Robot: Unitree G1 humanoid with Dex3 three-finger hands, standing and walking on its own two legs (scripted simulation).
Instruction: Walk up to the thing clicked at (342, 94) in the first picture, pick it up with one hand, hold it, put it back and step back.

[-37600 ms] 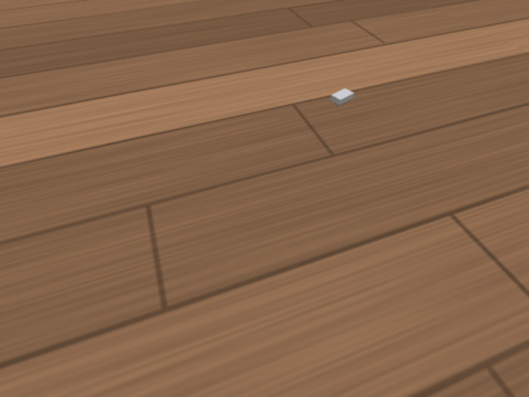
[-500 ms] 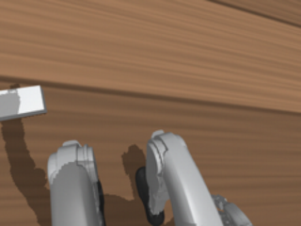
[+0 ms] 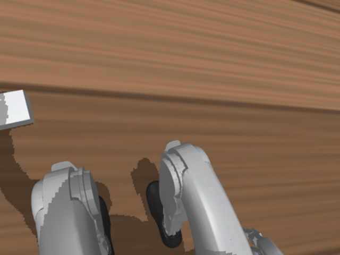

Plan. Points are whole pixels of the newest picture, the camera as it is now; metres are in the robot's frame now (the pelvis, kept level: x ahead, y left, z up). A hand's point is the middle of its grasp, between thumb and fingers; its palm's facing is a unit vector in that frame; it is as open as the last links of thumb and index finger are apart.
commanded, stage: home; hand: left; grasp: from above
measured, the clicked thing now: out of the picture +0.48 +0.36 -0.31
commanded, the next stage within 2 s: none
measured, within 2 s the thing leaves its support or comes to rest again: neither
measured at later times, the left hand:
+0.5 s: hand out of the picture +0.35 +0.34 -0.01, palm faces -0.25 -0.58 -0.78, open 8.4 cm
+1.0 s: hand out of the picture +0.25 +0.26 +0.21, palm faces +0.19 -0.93 -0.32, open 7.4 cm
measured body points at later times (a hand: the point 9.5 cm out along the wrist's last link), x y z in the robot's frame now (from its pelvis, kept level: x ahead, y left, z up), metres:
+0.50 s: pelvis +0.01 +0.01 +0.12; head +0.21 +0.09 +0.52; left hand +0.36 +0.37 +0.04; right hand +0.17 -0.24 +0.00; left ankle +0.09 +0.11 -0.29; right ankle +0.11 -0.09 -0.29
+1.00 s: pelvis +0.05 +0.01 +0.30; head +0.14 +0.05 +0.74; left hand +0.24 +0.31 +0.23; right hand +0.26 -0.19 +0.21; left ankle +0.09 +0.11 -0.29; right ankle +0.11 -0.09 -0.29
